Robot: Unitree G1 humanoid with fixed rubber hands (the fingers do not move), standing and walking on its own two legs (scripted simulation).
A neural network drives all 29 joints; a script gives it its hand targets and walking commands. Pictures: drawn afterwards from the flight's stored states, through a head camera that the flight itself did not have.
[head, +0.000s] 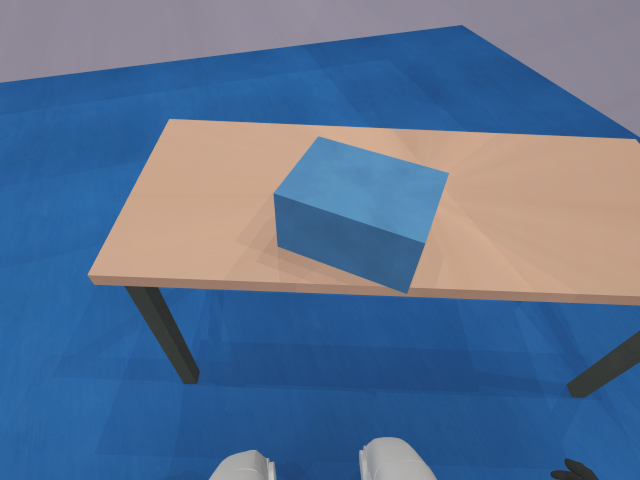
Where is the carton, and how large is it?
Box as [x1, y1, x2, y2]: [273, 136, 448, 293]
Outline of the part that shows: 318,136 273,193 277,245 406,293 423,248 448,173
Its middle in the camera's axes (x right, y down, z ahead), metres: +0.07 -0.05 +0.75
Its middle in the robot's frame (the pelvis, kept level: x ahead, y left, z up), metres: +0.57 -0.08 -0.05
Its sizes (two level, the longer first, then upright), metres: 0.268 0.192 0.143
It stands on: a table, 0.61 m high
